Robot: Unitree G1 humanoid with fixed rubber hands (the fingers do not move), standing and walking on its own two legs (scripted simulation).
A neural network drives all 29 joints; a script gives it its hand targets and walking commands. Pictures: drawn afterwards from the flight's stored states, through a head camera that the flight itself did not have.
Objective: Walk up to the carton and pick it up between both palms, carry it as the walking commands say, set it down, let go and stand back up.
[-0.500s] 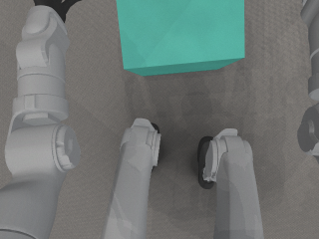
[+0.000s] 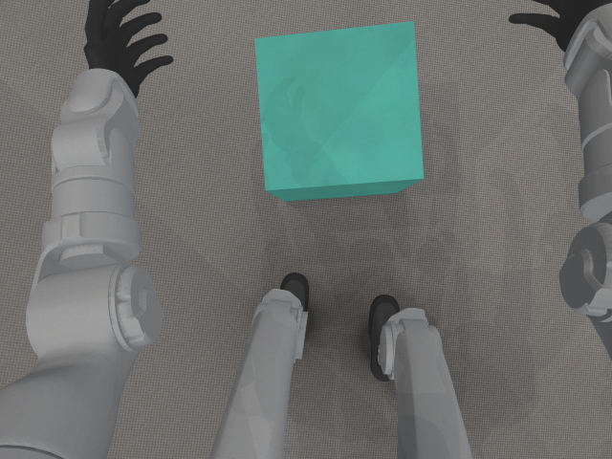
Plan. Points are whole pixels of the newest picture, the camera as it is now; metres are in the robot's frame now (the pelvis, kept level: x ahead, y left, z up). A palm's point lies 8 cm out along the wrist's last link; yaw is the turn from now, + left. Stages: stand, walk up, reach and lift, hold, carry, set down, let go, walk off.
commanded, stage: set down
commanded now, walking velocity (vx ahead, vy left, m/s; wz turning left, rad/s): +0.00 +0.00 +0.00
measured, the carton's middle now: (337, 128) +0.57 +0.05 -0.47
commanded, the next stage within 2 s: let go in 0.20 s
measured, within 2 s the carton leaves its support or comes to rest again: neither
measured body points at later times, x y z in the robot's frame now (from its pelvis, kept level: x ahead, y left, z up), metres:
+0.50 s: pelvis +0.04 +0.01 +0.08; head +0.34 +0.02 +0.42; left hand +0.46 +0.28 -0.05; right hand +0.51 -0.19 -0.05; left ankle +0.10 +0.12 -0.58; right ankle +0.07 -0.11 -0.57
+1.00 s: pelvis +0.07 +0.00 +0.15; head +0.18 +0.00 +0.59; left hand +0.27 +0.25 +0.06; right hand +0.32 -0.22 +0.06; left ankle +0.10 +0.12 -0.58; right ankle +0.07 -0.11 -0.58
